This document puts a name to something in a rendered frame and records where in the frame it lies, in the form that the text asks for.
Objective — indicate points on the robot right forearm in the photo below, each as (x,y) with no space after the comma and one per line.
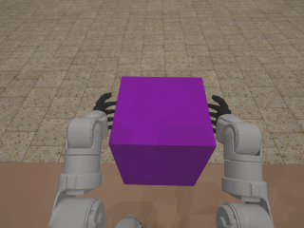
(242,151)

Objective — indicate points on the robot left forearm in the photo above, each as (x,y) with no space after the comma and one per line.
(83,148)

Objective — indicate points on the robot left hand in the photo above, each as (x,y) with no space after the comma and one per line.
(101,106)

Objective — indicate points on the left robot shin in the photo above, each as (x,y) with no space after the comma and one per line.
(131,217)

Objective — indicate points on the right robot upper arm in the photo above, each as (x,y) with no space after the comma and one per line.
(242,215)

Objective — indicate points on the left robot upper arm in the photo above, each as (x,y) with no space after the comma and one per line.
(78,213)

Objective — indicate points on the robot left thigh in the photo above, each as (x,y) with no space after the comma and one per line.
(128,223)

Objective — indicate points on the carton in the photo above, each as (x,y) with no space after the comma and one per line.
(162,132)

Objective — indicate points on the robot right hand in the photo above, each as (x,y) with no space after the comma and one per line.
(221,109)

